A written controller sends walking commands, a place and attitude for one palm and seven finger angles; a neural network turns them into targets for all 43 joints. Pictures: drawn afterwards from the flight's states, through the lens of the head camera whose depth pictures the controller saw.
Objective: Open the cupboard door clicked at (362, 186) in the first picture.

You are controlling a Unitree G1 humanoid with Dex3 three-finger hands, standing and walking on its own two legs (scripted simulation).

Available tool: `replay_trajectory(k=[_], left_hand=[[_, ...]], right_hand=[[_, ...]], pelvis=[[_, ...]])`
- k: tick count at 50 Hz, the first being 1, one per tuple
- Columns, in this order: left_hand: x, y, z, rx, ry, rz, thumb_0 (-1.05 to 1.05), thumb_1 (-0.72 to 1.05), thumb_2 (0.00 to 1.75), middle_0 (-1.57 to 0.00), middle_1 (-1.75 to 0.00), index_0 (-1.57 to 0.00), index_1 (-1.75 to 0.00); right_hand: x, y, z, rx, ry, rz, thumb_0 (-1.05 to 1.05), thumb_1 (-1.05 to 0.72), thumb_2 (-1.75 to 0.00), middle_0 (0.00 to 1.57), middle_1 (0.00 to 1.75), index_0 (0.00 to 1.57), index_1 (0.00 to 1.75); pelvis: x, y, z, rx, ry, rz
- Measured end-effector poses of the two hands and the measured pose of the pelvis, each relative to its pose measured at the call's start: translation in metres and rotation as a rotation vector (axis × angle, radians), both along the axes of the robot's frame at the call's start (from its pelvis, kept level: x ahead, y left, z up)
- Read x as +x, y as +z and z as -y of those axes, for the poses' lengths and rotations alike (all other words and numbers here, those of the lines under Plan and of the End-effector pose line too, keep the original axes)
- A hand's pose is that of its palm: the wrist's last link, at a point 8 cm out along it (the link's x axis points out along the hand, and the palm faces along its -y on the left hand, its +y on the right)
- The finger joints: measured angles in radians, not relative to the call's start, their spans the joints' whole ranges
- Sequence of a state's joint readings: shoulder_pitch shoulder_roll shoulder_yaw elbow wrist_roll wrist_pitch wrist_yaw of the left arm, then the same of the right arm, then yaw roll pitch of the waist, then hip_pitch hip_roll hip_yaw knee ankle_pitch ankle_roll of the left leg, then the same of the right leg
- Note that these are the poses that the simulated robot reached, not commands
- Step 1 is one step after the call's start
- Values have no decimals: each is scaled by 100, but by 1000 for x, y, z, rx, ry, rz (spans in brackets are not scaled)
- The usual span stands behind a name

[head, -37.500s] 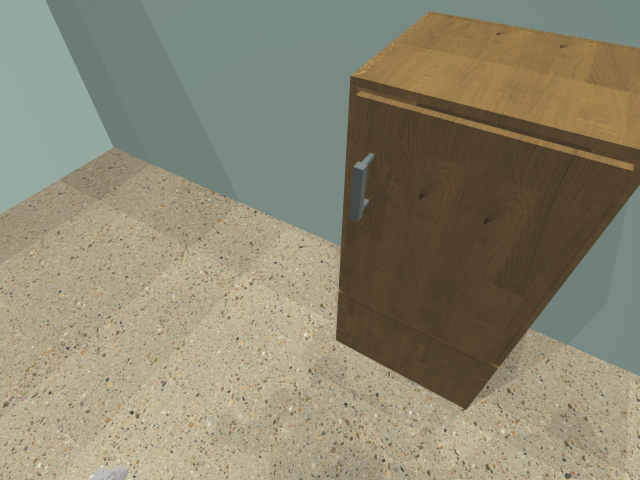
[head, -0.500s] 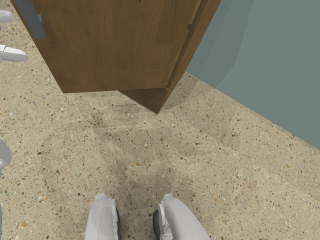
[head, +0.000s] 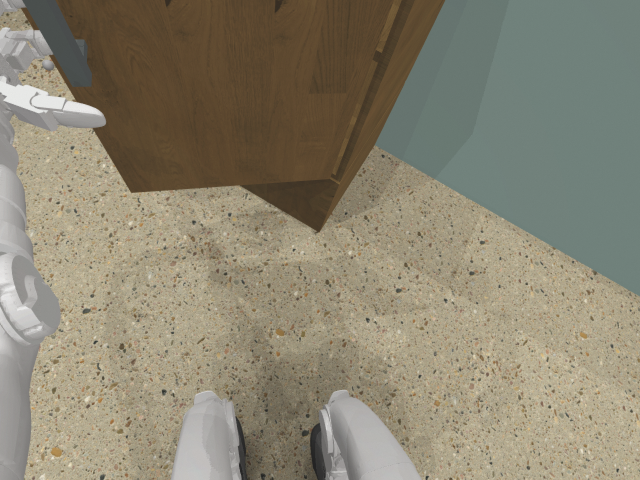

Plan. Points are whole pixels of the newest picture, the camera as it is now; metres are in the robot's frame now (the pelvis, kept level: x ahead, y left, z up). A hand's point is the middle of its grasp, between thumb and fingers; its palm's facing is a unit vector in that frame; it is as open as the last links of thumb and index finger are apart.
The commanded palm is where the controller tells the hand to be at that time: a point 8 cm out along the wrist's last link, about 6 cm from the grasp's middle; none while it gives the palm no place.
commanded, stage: slide the fingers in behind the handle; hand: left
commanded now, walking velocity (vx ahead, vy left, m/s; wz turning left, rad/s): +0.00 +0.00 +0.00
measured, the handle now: (57, 18) +0.62 +0.22 +0.09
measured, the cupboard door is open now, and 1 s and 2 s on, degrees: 39 40 56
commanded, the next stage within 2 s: close the thumb around the handle in 0.54 s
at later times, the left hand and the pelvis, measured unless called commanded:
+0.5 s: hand (66, 65) +0.56 +0.21 +0.09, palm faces +0.07 -1.00 -0.02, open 14.0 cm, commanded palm +0.54 +0.24 +0.08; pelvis +0.00 -0.01 +0.00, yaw +0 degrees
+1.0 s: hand (69, 66) +0.55 +0.21 +0.09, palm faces +0.06 -1.00 -0.02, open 10.3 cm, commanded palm +0.54 +0.24 +0.08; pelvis +0.00 -0.01 +0.00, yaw +0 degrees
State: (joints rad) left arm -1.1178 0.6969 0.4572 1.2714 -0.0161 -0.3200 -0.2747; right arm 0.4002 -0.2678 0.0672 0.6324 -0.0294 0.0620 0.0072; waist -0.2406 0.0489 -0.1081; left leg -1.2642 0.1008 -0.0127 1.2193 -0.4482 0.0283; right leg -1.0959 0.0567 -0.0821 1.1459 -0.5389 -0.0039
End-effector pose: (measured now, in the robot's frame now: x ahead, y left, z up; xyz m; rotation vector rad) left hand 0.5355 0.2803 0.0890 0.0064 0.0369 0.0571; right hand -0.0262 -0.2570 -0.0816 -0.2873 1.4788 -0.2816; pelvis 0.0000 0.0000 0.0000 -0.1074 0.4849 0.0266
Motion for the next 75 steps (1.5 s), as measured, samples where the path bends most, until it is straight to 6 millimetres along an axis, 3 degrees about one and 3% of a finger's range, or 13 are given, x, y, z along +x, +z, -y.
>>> replay_trajectory(k=[12, 37, 45, 61, 75], left_hand=[[2, -2, 17, 3, 5, -12, -1, -50, 30, -30, -120, -30, -120], [-11, 4, 16, 17, 17, 5, -1, -47, 31, -28, -119, -30, -120], [-7, 6, 20, 16, 9, 14, -1, -20, 43, -30, -123, -32, -123], [-4, 5, 22, 15, 7, 13, 1, 62, 78, -36, -130, -37, -132], [-2, 5, 27, 11, -2, 9, 0, 68, 81, -33, -132, -35, -133]], right_hand=[[-2, -3, 4, 23, -12, -12, 0, -91, -90, 21, 30, 21, 30], [10, -3, 16, 20, 4, 17, 0, -91, -90, 21, 30, 21, 30], [12, -3, 16, 13, 11, 30, 0, -91, -90, 21, 30, 21, 30], [-1, -4, 8, 28, -16, 5, 0, -91, -90, 21, 30, 21, 30], [-2, -3, 7, 21, -23, 17, 0, -91, -90, 21, 30, 21, 30]], pelvis=[[3, 1, 6, 11, -3, 3], [5, 4, 13, 18, 3, 19], [3, 3, 12, 17, 4, 17], [3, 3, 9, 18, -6, 15], [2, 2, 8, 18, -11, 17]])
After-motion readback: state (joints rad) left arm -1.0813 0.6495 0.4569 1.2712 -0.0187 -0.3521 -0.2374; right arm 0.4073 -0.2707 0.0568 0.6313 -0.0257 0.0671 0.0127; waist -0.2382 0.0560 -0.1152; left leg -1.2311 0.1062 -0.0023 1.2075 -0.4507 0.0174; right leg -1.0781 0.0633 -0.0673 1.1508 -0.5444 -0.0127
